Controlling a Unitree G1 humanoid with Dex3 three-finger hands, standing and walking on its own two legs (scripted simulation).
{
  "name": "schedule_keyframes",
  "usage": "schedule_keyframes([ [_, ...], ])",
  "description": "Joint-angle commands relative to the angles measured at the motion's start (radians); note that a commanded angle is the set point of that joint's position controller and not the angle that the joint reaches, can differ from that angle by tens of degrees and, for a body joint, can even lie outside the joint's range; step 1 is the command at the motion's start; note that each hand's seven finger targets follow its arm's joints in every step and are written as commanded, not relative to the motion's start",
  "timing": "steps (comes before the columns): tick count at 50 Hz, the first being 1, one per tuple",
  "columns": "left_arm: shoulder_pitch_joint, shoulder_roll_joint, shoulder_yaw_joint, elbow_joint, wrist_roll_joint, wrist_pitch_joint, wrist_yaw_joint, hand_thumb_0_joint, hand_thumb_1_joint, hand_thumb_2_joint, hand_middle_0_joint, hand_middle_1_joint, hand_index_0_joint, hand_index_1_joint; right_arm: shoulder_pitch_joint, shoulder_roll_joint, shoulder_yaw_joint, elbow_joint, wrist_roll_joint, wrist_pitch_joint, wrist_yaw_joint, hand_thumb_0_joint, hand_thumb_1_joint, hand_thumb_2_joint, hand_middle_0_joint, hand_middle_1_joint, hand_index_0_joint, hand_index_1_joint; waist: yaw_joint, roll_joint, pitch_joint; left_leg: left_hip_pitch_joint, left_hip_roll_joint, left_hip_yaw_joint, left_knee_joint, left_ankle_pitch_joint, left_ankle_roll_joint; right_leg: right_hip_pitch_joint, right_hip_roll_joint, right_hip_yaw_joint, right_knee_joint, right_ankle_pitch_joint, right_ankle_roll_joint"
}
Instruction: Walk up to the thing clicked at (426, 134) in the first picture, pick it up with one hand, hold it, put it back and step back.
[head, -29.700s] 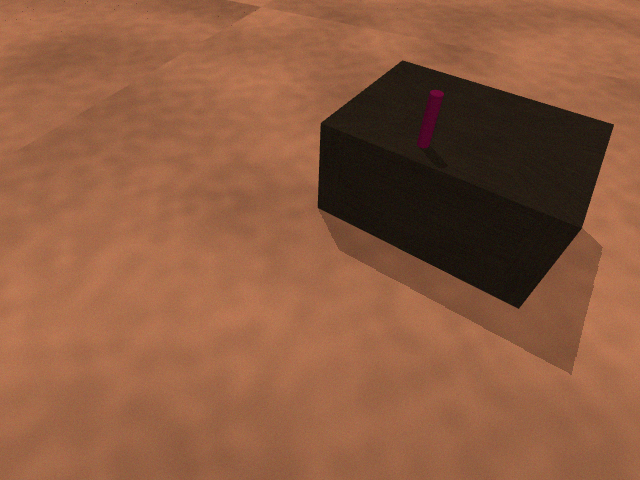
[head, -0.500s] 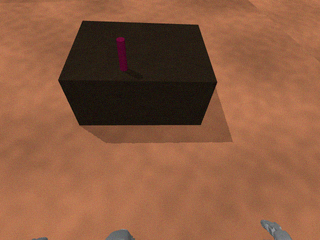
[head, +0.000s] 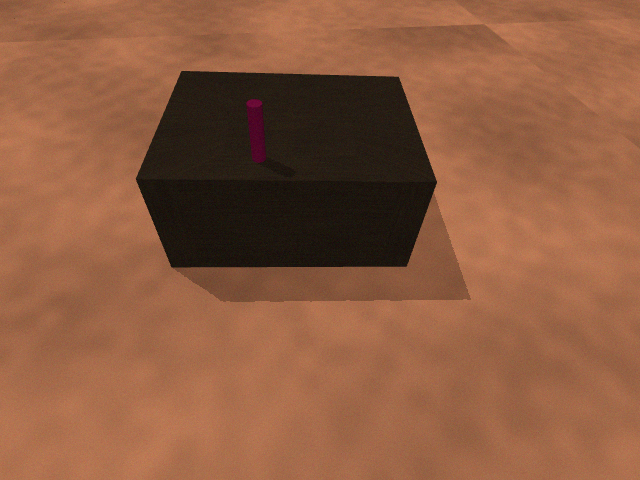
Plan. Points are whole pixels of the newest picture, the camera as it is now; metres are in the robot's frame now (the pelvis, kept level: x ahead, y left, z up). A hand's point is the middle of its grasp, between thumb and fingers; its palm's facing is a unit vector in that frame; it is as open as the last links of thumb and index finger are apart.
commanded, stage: step back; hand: left
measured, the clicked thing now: (256, 132) +1.09 +0.22 -0.22
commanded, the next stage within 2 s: stand in 0.86 s
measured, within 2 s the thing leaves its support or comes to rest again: neither
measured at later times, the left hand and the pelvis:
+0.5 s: hand out of the picture +0.14 +0.26 -0.15, palm faces +0.05 -0.94 -0.34, open 7.4 cm; pelvis +0.04 +0.00 +0.00, yaw +2 degrees
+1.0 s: hand out of the picture +0.11 +0.26 -0.14, palm faces +0.04 -0.94 -0.34, open 7.4 cm; pelvis +0.04 +0.01 +0.01, yaw +3 degrees
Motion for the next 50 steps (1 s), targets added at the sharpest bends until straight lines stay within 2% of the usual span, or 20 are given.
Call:
schedule_keyframes([
  [1,-0.053,0.142,0.047,-0.071,-0.006,-0.025,0.006,0.0,0.9,0.9,-0.2,-0.3,-0.2,-0.3,-0.048,-0.288,-0.071,-0.073,0.005,-0.019,-0.032,0.0,-0.9,-0.9,0.2,0.3,0.2,0.3,-0.01,0.193,-0.001,-0.036,0.219,-0.264,-0.204,0.015,0.169,-0.01,0.003,-0.019,-0.139,0.05,0.004],
  [5,0.05,0.143,0.056,-0.008,-0.003,-0.038,0.027,0.0,0.9,0.9,-0.2,-0.3,-0.2,-0.3,-0.143,-0.196,-0.023,-0.098,0.032,0.009,-0.039,0.0,-0.9,-0.9,0.2,0.3,0.2,0.3,0.082,0.112,-0.07,-0.231,0.12,-0.119,0.038,0.05,0.069,0.346,0.033,-0.026,-0.448,0.292,0.001],
  [6,0.051,0.192,0.07,-0.012,0.01,-0.041,0.034,0.0,0.9,0.9,-0.2,-0.3,-0.2,-0.3,-0.116,-0.151,-0.007,-0.101,0.038,0.011,-0.043,0.0,-0.9,-0.9,0.2,0.3,0.2,0.3,0.08,-0.02,-0.084,-0.303,0.042,-0.108,0.158,-0.042,0.035,0.383,-0.07,0.143,-0.504,0.229,-0.019],
  [7,0.022,0.251,0.077,-0.031,0.017,-0.046,0.038,0.0,0.9,0.9,-0.2,-0.3,-0.2,-0.3,-0.076,-0.122,0.003,-0.101,0.04,0.012,-0.048,0.0,-0.9,-0.9,0.2,0.3,0.2,0.3,0.058,-0.151,-0.088,-0.334,-0.045,-0.093,0.263,-0.21,-0.005,0.332,-0.273,0.433,-0.623,0.139,-0.09],
  [8,-0.085,0.272,0.075,-0.058,0.011,-0.045,0.032,0.0,0.9,0.9,-0.2,-0.3,-0.2,-0.3,-0.044,-0.194,-0.02,-0.06,0.031,0.024,-0.058,0.0,-0.9,-0.9,0.2,0.3,0.2,0.3,0.035,-0.1,-0.087,-0.215,0.006,-0.093,0.35,-0.31,-0.009,0.159,-0.365,0.48,-0.64,-0.027,-0.188],
  [9,-0.145,0.26,0.069,-0.075,0.01,-0.042,0.029,0.0,0.9,0.9,-0.2,-0.3,-0.2,-0.3,-0.017,-0.232,-0.035,-0.033,0.027,0.024,-0.056,0.0,-0.9,-0.9,0.2,0.3,0.2,0.3,0.013,-0.103,-0.041,-0.145,0.035,-0.07,0.365,-0.312,-0.017,0.051,-0.36,0.473,-0.619,-0.019,-0.222],
  [12,-0.158,0.198,0.056,-0.067,0.003,-0.046,0.031,0.0,0.9,0.9,-0.2,-0.3,-0.2,-0.3,-0.011,-0.217,-0.024,0.003,0.032,0.017,-0.05,0.0,-0.9,-0.9,0.2,0.3,0.2,0.3,0.012,-0.104,-0.038,-0.176,0.023,-0.076,0.317,-0.233,-0.002,0.125,-0.255,0.262,-0.545,0.239,-0.156],
  [15,-0.148,0.202,0.05,-0.048,0.001,-0.046,0.029,0.0,0.9,0.9,-0.2,-0.3,-0.2,-0.3,-0.025,-0.197,-0.017,0.009,0.027,0.009,-0.048,0.0,-0.9,-0.9,0.2,0.3,0.2,0.3,0.016,-0.136,-0.077,-0.1,0.028,-0.005,0.158,-0.174,-0.009,0.145,-0.23,0.188,-0.471,0.456,-0.137],
  [18,-0.192,0.164,0.036,-0.057,-0.015,-0.029,0.028,0.0,0.9,0.9,-0.2,-0.3,-0.2,-0.3,0.012,-0.192,-0.028,0.044,0.015,-0.005,-0.055,0.0,-0.9,-0.9,0.2,0.3,0.2,0.3,-0.022,-0.104,-0.124,0.039,0.037,-0.008,-0.1,0.168,0.0,0.158,-0.156,0.081,-0.329,0.591,-0.063],
  [20,-0.171,0.118,0.022,-0.061,-0.028,-0.022,0.028,0.0,0.9,0.9,-0.2,-0.3,-0.2,-0.3,-0.058,-0.262,-0.042,0.025,0.007,-0.013,-0.06,0.0,-0.9,-0.9,0.2,0.3,0.2,0.3,0.017,0.046,-0.149,0.064,0.207,-0.21,-0.118,0.389,0.076,0.103,-0.05,0.006,-0.24,0.411,-0.002],
  [21,-0.164,0.131,0.024,-0.034,-0.034,-0.014,0.027,0.0,0.9,0.9,-0.2,-0.3,-0.2,-0.3,-0.139,-0.297,-0.042,0.013,0.017,-0.01,-0.056,0.0,-0.9,-0.9,0.2,0.3,0.2,0.3,0.035,0.074,-0.124,-0.024,0.236,-0.222,-0.095,0.324,0.134,0.142,-0.003,-0.016,-0.266,0.213,0.008],
  [22,-0.16,0.129,0.022,-0.019,-0.029,-0.016,0.03,0.0,0.9,0.9,-0.2,-0.3,-0.2,-0.3,-0.171,-0.288,-0.036,0.011,0.017,-0.008,-0.053,0.0,-0.9,-0.9,0.2,0.3,0.2,0.3,0.037,0.096,-0.102,-0.074,0.236,-0.212,-0.087,0.317,0.135,0.195,-0.011,-0.01,-0.311,0.191,0.004],
  [24,-0.167,0.14,0.023,-0.005,-0.021,-0.027,0.03,0.0,0.9,0.9,-0.2,-0.3,-0.2,-0.3,-0.19,-0.236,-0.019,0.021,0.021,-0.005,-0.052,0.0,-0.9,-0.9,0.2,0.3,0.2,0.3,0.039,0.088,-0.123,-0.064,0.162,-0.116,-0.062,0.379,0.06,0.262,-0.056,0.011,-0.373,0.381,-0.01],
  [26,-0.155,0.159,0.023,0.005,-0.023,-0.032,0.03,0.0,0.9,0.9,-0.2,-0.3,-0.2,-0.3,-0.178,-0.223,-0.014,0.029,0.026,-0.002,-0.055,0.0,-0.9,-0.9,0.2,0.3,0.2,0.3,0.027,0.077,-0.147,-0.045,0.12,-0.08,-0.037,0.372,0.03,0.278,-0.087,0.037,-0.368,0.5,-0.026],
  [30,-0.178,0.153,0.016,0.023,-0.023,-0.027,0.031,0.0,0.9,0.9,-0.2,-0.3,-0.2,-0.3,-0.198,-0.218,-0.014,0.047,0.027,0.004,-0.051,0.0,-0.9,-0.9,0.2,0.3,0.2,0.3,0.023,0.072,-0.162,-0.005,0.132,-0.088,-0.058,0.375,0.036,0.272,-0.091,0.024,-0.391,0.482,-0.023],
  [34,-0.195,0.148,0.009,0.043,-0.018,-0.025,0.028,0.0,0.9,0.9,-0.2,-0.3,-0.2,-0.3,-0.243,-0.212,-0.008,0.057,0.023,0.007,-0.046,0.0,-0.9,-0.9,0.2,0.3,0.2,0.3,0.026,0.053,-0.11,-0.03,0.142,-0.106,-0.13,0.243,0.036,0.265,-0.086,0.022,-0.442,0.4,-0.008],
  [42,-0.191,0.148,0.004,0.068,-0.013,-0.031,0.025,0.0,0.9,0.9,-0.2,-0.3,-0.2,-0.3,-0.275,-0.202,-0.006,0.076,0.024,0.008,-0.039,0.0,-0.9,-0.9,0.2,0.3,0.2,0.3,0.023,0.026,-0.13,0.046,0.126,-0.069,-0.147,0.266,0.019,0.27,-0.098,0.029,-0.515,0.438,-0.004],
  [43,-0.182,0.118,-0.016,0.098,-0.021,-0.032,0.025,0.0,0.9,0.9,-0.2,-0.3,-0.2,-0.3,-0.25,-0.208,-0.002,0.079,0.032,0.0,-0.035,0.0,-0.9,-0.9,0.2,0.3,0.2,0.3,-0.002,0.034,-0.15,0.095,0.14,-0.092,-0.188,0.302,0.02,0.278,-0.102,0.034,-0.529,0.481,0.003],
  [44,-0.185,0.119,-0.015,0.095,-0.025,-0.034,0.025,0.0,0.9,0.9,-0.2,-0.3,-0.2,-0.3,-0.254,-0.212,-0.001,0.082,0.031,-0.004,-0.035,0.0,-0.9,-0.9,0.2,0.3,0.2,0.3,0.005,0.039,-0.151,0.104,0.147,-0.093,-0.193,0.351,0.02,0.292,-0.101,0.03,-0.525,0.503,0.007],
  [50,-0.175,0.137,-0.019,0.119,-0.017,-0.036,0.025,0.0,0.9,0.9,-0.2,-0.3,-0.2,-0.3,-0.261,-0.205,0.001,0.094,0.033,-0.007,-0.034,0.0,-0.9,-0.9,0.2,0.3,0.2,0.3,0.005,0.028,-0.117,0.115,0.143,-0.082,-0.234,0.307,0.011,0.286,-0.104,0.03,-0.576,0.458,0.016],
])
